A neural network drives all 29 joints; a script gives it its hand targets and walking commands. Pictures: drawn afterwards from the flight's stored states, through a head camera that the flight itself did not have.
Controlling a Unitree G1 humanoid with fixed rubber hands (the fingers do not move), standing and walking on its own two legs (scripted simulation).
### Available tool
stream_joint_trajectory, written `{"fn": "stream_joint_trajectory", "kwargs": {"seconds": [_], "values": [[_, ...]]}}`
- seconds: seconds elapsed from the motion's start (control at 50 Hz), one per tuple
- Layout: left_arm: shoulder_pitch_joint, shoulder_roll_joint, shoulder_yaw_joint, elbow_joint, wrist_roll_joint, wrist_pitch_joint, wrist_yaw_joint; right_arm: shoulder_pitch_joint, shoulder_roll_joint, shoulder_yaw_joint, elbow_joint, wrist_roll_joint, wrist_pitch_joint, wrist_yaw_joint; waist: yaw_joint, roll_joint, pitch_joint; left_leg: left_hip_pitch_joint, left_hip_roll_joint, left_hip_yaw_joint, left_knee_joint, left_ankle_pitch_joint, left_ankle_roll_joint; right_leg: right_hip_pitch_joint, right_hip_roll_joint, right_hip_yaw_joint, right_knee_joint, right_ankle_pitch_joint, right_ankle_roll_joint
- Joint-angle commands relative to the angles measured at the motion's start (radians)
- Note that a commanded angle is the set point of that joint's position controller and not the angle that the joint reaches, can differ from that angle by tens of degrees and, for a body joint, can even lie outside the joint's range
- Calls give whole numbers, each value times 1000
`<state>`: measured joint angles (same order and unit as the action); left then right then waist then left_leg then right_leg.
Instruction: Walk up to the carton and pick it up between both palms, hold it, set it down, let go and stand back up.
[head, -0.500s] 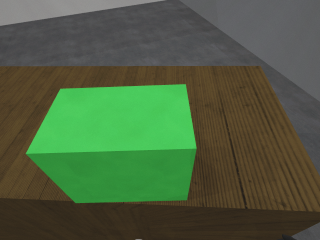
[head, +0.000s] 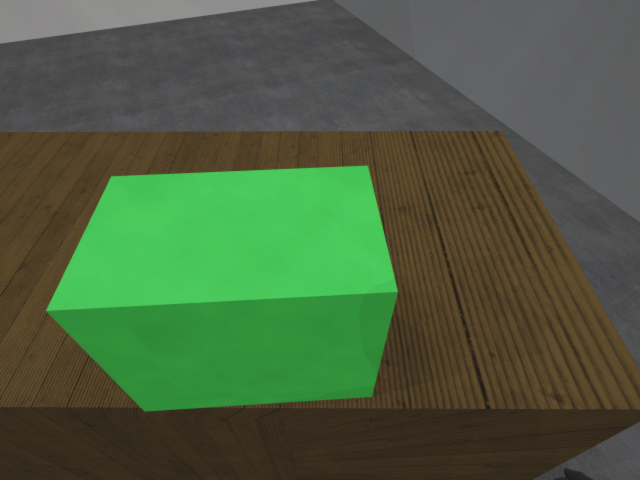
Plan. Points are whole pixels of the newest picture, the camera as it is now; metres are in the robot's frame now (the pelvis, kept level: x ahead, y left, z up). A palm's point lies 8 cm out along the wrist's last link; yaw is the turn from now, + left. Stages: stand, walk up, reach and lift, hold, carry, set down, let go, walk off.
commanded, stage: walk up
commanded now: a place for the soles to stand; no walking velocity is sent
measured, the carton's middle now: (250, 294) +0.33 +0.09 +0.09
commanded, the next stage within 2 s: none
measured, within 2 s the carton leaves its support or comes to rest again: neither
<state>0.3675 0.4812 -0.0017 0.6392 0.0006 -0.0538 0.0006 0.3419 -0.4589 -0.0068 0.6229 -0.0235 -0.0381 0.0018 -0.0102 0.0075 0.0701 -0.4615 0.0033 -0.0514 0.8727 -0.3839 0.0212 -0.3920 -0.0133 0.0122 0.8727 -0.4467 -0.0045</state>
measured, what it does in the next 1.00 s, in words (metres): steps to the left: left foot, then right foot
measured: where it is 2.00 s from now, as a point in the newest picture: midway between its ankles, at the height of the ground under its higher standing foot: outside the picture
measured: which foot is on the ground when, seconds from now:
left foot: down 0.00-0.18, up 0.20-0.40, down 0.42-0.86, up 0.88-1.00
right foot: down 0.00-0.46, up 0.48-0.82, down 0.84-1.00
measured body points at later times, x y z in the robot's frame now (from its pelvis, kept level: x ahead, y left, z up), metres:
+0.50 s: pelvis -0.04 +0.09 -0.02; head +0.04 +0.08 +0.42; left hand +0.04 +0.46 -0.08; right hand +0.09 -0.22 -0.13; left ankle +0.01 +0.15 -0.70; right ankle +0.01 -0.13 -0.68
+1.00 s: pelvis -0.20 +0.21 -0.01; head -0.18 +0.22 +0.44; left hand -0.13 +0.57 -0.09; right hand -0.07 -0.11 -0.08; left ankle -0.19 +0.27 -0.66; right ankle -0.12 +0.02 -0.69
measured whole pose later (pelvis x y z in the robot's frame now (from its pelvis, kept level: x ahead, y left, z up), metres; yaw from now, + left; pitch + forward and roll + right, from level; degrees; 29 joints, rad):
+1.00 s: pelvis -0.20 +0.21 -0.01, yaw +0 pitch -8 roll -5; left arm 0.33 0.52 0.00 0.74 0.00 0.01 0.09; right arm 0.21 -0.47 -0.01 0.62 -0.03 0.10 0.03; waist -0.01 0.07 0.19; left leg -0.40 -0.08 -0.07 1.18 -0.43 0.02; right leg -0.36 -0.02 0.01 0.80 -0.32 -0.01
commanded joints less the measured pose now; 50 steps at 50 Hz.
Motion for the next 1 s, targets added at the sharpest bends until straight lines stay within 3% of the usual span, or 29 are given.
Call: {"fn": "stream_joint_trajectory", "kwargs": {"seconds": [0.0, 0.04, 0.06, 0.08, 0.1, 0.12, 0.24, 0.3, 0.34, 0.36, 0.38, 0.4, 0.44, 0.5, 0.52, 0.58, 0.64, 0.68, 0.74, 0.76, 0.78, 0.8, 0.82, 0.88, 0.9, 0.92, 0.94, 0.96, 0.98], "values": [[42, 182, 103, 7, 29, -41, 10, -89, -188, -86, -19, -8, -19, -4, 46, 48, -27, -99, 94, -164, -245, -21, 94, 141, -29, 106, -225, 66, -82], [25, 248, 104, 22, 21, -49, 16, -109, -151, -76, -20, 0, -16, -1, 36, -84, -43, -113, -2, 19, -3, 32, 28, 82, -201, 432, -374, 42, -181], [-6, 246, 104, 0, 21, -43, 18, -74, -165, -82, -16, -3, -16, -8, 0, -33, -17, -74, 29, 14, -60, -50, 22, 66, -209, 428, -329, 174, -194], [104, 346, 124, 48, -23, -36, 66, -170, -233, -110, -112, -47, 26, 13, 34, 103, 64, -220, 36, 7, 134, 332, -2, 133, -284, 437, -221, 755, -223], [174, 345, 133, 54, -35, -33, 90, -127, -195, -98, -136, -32, 48, 16, 53, 23, 27, -295, 40, 17, 178, 114, 9, 271, -317, 410, -158, 1138, -232], [206, 328, 125, 54, -32, -31, 100, -152, -175, -100, -142, -30, 61, 13, 67, -80, -21, -339, 11, 20, 218, -135, 36, 330, -346, 449, -170, 1266, -230], [121, 351, 143, 6, -19, -36, 138, -182, -220, -131, -160, -35, 95, 37, 41, -26, -57, -276, 50, -42, 324, -173, 19, 252, -409, 507, -202, 1069, -330], [28, 344, 131, -10, -10, -29, 129, -137, -211, -138, -127, -13, 101, 31, 20, -192, -28, -170, 65, -6, 201, -144, 22, 153, -347, 395, -174, 1009, -290], [-2, 327, 116, -28, -21, -21, 124, -79, -227, -160, -98, -10, 99, 30, -27, -113, -73, 31, 46, 7, 70, 116, 42, 53, -284, 283, -99, 949, -229], [-17, 301, 112, -31, -30, -18, 126, -9, -229, -163, -87, -20, 89, 29, -68, -83, -114, 142, 106, -98, -74, 402, 71, -4, -246, 185, 42, 842, -153], [-63, 251, 87, -43, -37, -9, 124, 23, -255, -174, -62, -19, 86, 23, -108, 84, -114, 259, 134, -142, -179, 724, 107, -141, -95, 14, 205, 575, -75], [-103, 175, 71, -58, -40, 2, 125, 38, -250, -168, -64, -15, 90, 20, -142, 238, -99, 314, 223, -315, -291, 923, 136, -267, 37, -47, 309, -101, -15], [-33, 189, 75, -28, -40, 30, 135, -18, -280, -165, -75, -4, 98, 14, -85, 117, -137, 392, 252, -373, -288, 1003, 105, -285, 79, 39, 390, -268, -27], [-45, 214, 73, -6, -48, 58, 141, -79, -287, -150, -86, -3, 116, 1, -64, 125, 17, 211, 195, -334, -424, 653, -63, -282, 82, 110, 394, -177, -41], [-38, 232, 87, 27, -49, 70, 135, -117, -246, -153, -89, -15, 119, 3, -56, 63, 42, 130, 166, -284, -475, 423, -73, -232, 85, 103, 397, -126, -30], [59, 234, 108, 60, -38, 82, 132, -171, -273, -175, -97, -25, 126, 17, -68, 248, 110, 124, 95, -275, -660, -150, -261, -205, 103, 133, 333, -53, -33], [351, 306, 147, 169, -20, 68, 131, -324, -261, -185, -173, -23, 135, 30, 56, 321, -28, 183, 50, -176, -664, -59, -369, -4, 102, 18, 125, -115, -9], [395, 289, 149, 201, -32, 66, 128, -314, -201, -180, -152, -40, 143, 35, 81, 317, -128, 206, 63, -176, -520, -73, -200, 114, 16, -21, -93, -44, -7], [229, 225, 129, 175, -3, 45, 107, -208, -162, -161, -83, -35, 151, 41, 46, 137, -195, 227, 15, -114, -298, -255, -5, 202, 28, -102, -345, 44, -51], [163, 214, 136, 157, 9, 42, 95, -182, -125, -142, -68, -13, 151, 39, 50, 89, -150, 150, -19, -85, -247, -266, -29, 214, 7, -26, -415, 13, -115], [146, 259, 145, 130, 37, 36, 90, -197, -126, -130, -78, 2, 137, 37, 80, -63, -141, 61, -108, -35, -107, -250, -88, 210, -103, 210, -417, -125, -204], [16, 303, 149, 87, 42, 28, 85, -147, -115, -125, -54, 2, 136, 32, 33, -291, -63, 28, -143, -73, 288, -216, -57, 18, -323, 529, -493, -173, -308], [-229, 305, 158, 27, 46, 24, 90, -75, -169, -137, -21, 15, 134, 26, -54, -241, 31, 104, -74, -296, 541, -223, -19, -263, -484, 682, -555, -259, -384], [-488, 305, 128, -19, 39, 9, 97, 120, -256, -168, 59, 35, 143, 50, -187, -298, 33, 445, 58, -334, 518, -152, 30, -653, -407, 441, -478, -242, -264], [-581, 282, 118, -41, 41, 8, 96, 228, -241, -172, 106, 35, 136, 41, -276, -330, 18, 536, 51, -338, 494, -156, -8, -751, -347, 317, -395, -165, -221], [-576, 244, 111, -53, 45, 23, 82, 349, -244, -167, 149, 35, 113, 25, -303, -340, 3, 506, 135, -367, 93, -232, 2, -653, -223, 139, -183, -135, -128], [-476, 184, 104, -22, 40, 41, 77, 344, -304, -173, 167, 13, 74, 5, -252, -1, 105, 278, 170, -558, -407, -519, 2, -486, -14, 61, 194, -183, -46], [-209, 148, 85, 8, 43, 65, 53, 167, -357, -155, 147, -3, 40, -12, -78, 235, 208, 7, 238, -882, -778, -760, -48, -406, 142, 122, 377, -238, -53], [-67, 204, 88, 34, 48, 63, 38, 61, -368, -157, 126, 6, 12, -23, 6, 177, 193, 86, 290, -976, -810, -761, -11, -434, 125, 155, 454, -128, -53]]}}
